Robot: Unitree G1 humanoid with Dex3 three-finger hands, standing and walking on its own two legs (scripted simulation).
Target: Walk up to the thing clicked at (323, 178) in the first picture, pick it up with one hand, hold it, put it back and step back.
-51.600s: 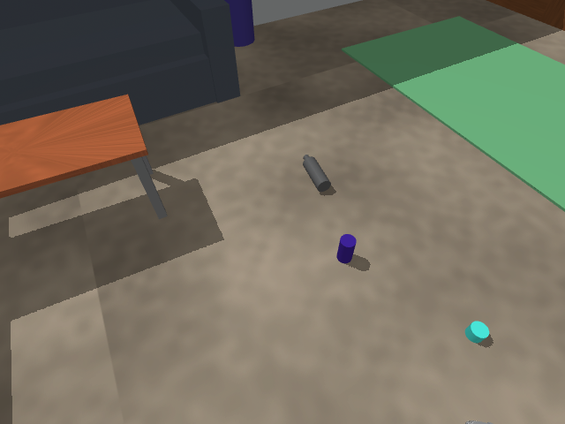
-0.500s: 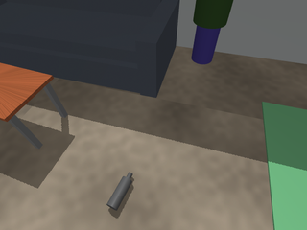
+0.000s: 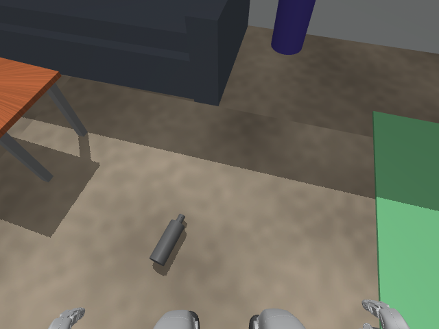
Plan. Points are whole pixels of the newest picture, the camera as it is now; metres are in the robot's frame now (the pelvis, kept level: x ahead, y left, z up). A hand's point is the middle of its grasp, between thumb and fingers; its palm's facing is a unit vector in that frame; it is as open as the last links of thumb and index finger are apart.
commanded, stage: step back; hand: left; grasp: from above
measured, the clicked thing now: (170, 237) +0.48 +0.24 -0.73
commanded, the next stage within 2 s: none
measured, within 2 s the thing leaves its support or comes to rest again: neither
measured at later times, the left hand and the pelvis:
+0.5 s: hand out of the picture +0.02 +0.28 -0.16, palm faces +0.06 -0.92 -0.40, open 7.4 cm; pelvis -0.10 +0.01 -0.02, yaw +5 degrees
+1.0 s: hand out of the picture -0.13 +0.26 -0.14, palm faces -0.04 -0.91 -0.42, open 7.4 cm; pelvis -0.22 +0.00 -0.01, yaw -3 degrees
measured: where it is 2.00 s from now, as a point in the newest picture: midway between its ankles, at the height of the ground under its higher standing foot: outside the picture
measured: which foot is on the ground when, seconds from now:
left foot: down 0.00-0.12, up 0.14-0.46, down 0.48-0.90, up 0.92-1.00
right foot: down 0.00-0.50, up 0.52-0.86, down 0.88-1.00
